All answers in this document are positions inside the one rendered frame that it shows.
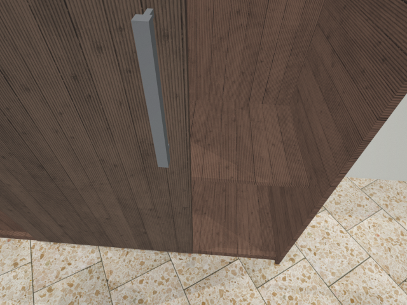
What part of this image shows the wardrobe door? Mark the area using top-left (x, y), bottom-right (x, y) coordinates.
top-left (0, 210), bottom-right (26, 232)
top-left (0, 0), bottom-right (193, 254)

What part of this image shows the handle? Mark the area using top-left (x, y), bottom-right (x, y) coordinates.
top-left (131, 8), bottom-right (170, 168)

